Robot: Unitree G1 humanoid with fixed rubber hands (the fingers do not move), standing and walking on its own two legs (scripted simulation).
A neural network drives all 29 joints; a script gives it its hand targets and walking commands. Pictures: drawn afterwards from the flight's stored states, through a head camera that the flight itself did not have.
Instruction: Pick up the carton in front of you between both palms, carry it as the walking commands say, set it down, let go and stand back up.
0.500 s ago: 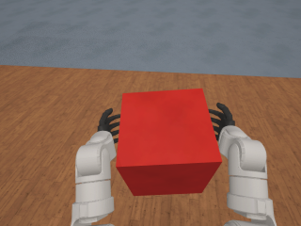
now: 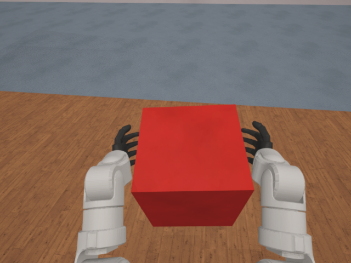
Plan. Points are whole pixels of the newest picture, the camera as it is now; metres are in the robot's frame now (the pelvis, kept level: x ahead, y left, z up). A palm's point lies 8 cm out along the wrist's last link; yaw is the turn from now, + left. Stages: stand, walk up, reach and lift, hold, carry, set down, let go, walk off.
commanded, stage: carry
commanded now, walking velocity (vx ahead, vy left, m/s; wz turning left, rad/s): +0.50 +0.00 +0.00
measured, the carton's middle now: (190, 170) +0.34 +0.01 +0.05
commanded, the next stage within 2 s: none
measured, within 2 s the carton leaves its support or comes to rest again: neither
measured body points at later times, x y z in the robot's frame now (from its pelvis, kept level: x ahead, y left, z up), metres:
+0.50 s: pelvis +0.32 -0.03 -0.04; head +0.31 -0.04 +0.41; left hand +0.66 +0.11 +0.07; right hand +0.66 -0.19 +0.08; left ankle +0.13 +0.06 -0.66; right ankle +0.41 -0.07 -0.76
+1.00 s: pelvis +0.62 -0.04 -0.07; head +0.61 -0.05 +0.38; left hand +0.95 +0.13 +0.04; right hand +0.97 -0.18 +0.04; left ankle +0.77 +0.04 -0.79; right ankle +0.42 -0.07 -0.76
